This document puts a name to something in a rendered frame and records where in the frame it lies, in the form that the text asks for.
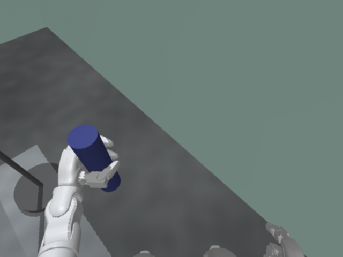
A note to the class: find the right robot hand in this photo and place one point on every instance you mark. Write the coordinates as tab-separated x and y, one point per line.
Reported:
289	247

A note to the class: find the floor lamp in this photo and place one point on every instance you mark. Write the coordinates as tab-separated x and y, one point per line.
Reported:
34	189

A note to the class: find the left robot arm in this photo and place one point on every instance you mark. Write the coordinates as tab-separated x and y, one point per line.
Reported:
63	214

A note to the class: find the can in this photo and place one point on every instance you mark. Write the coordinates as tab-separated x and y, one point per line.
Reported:
87	144

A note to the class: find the left robot hand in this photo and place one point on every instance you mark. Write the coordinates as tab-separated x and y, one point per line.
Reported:
71	171

